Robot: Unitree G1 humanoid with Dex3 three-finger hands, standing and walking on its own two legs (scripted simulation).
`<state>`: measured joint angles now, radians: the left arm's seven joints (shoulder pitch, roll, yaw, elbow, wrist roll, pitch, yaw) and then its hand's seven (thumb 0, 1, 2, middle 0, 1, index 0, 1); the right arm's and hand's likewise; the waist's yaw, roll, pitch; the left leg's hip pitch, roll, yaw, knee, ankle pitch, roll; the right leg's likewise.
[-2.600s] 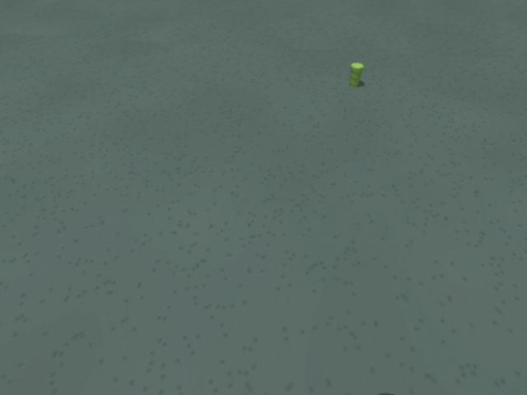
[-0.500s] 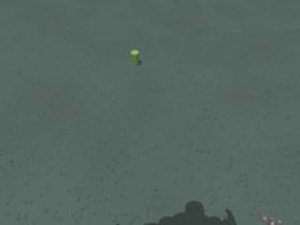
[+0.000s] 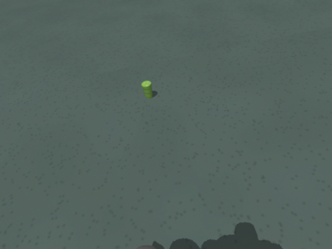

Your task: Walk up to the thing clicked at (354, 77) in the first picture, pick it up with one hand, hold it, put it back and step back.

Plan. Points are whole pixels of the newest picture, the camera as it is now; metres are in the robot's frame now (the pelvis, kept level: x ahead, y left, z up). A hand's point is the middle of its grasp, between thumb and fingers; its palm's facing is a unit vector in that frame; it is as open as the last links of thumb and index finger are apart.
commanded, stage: walk up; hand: left
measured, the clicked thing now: (147, 90) +1.53 +0.35 -0.70
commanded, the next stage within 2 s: none
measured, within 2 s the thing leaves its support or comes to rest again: neither
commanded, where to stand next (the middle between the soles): +1.21 +0.13 m, yaw +2 degrees
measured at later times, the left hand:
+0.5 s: hand (90, 185) +0.35 +0.32 -0.15, palm faces -0.01 -0.95 -0.32, open 7.3 cm
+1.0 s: hand (115, 126) +0.58 +0.27 -0.12, palm faces +0.05 -0.92 -0.40, open 7.3 cm
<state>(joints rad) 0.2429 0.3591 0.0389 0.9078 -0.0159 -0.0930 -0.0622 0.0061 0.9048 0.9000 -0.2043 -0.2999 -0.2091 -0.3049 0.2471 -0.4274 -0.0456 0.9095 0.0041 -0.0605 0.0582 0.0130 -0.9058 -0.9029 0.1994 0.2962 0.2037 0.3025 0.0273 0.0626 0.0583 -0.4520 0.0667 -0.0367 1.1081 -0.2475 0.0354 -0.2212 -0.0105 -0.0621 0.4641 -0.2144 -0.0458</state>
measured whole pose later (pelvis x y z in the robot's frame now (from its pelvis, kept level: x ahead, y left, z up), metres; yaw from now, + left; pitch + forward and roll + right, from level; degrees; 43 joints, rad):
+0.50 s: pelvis +0.28 +0.05 +0.00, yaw +2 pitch -2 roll +0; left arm 0.25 0.43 0.03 0.90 -0.02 -0.07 -0.05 0.01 0.91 0.90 -0.20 -0.30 -0.21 -0.30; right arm 0.25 -0.37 -0.05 0.86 0.00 -0.09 0.05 0.01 -0.90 -0.90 0.20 0.30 0.21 0.30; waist -0.01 -0.04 0.07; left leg -0.19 0.00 0.07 0.45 -0.23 0.04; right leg -0.45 -0.06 0.04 1.08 -0.32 -0.03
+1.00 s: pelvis +0.52 +0.00 +0.00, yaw +2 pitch -3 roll +1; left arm 0.27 0.36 0.04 0.89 -0.01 -0.09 -0.05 0.01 0.90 0.90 -0.20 -0.30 -0.21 -0.31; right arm 0.27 -0.43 -0.05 0.89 0.00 -0.04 0.05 0.01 -0.91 -0.90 0.20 0.30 0.20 0.30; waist 0.02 0.07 0.07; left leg -0.47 0.02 -0.09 1.03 -0.26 0.02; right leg -0.18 -0.03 -0.09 0.43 -0.19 -0.04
